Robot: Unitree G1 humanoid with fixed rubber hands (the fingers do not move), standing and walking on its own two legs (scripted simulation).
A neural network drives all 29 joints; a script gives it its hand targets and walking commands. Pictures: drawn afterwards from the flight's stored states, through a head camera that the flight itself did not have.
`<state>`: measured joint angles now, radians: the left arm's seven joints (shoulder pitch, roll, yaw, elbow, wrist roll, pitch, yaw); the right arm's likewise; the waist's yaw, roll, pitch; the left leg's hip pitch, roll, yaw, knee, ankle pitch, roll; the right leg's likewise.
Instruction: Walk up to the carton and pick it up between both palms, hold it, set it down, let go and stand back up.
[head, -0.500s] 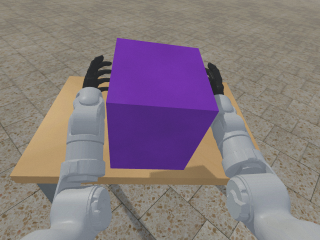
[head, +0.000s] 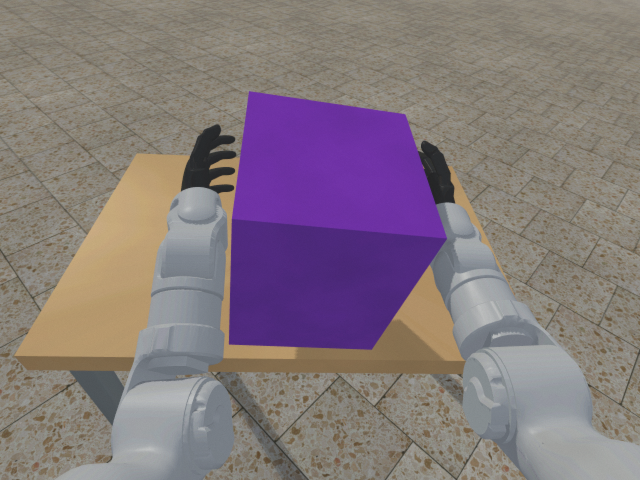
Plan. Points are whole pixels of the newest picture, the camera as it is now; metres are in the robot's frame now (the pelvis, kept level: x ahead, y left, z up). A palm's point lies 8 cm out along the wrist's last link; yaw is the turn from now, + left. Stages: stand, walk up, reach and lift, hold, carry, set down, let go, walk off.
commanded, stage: set down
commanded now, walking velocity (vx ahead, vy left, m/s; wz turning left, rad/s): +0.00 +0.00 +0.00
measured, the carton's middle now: (315, 231) +0.40 +0.01 +0.13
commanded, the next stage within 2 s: none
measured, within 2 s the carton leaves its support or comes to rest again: rests again in 1.96 s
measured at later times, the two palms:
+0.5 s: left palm (207, 201) +0.41 +0.15 +0.17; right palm (429, 210) +0.43 -0.14 +0.15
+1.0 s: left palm (223, 214) +0.43 +0.14 +0.13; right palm (426, 220) +0.45 -0.15 +0.11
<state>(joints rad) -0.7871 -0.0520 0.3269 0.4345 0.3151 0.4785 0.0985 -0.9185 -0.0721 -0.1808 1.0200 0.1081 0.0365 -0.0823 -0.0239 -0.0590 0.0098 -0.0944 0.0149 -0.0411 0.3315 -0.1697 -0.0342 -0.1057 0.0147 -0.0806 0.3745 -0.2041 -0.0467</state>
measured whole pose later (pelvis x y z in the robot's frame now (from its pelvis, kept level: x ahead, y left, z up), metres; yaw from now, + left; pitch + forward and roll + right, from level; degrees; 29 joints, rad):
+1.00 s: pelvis +0.02 -0.01 +0.00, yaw +0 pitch +3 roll +1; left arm -0.77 -0.12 0.38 0.50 0.32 0.35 0.14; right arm -0.92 -0.11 -0.19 1.10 0.05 -0.03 -0.02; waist 0.02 -0.03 0.01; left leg -0.19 0.03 -0.04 0.31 -0.17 -0.05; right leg -0.22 0.03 -0.08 0.37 -0.22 -0.06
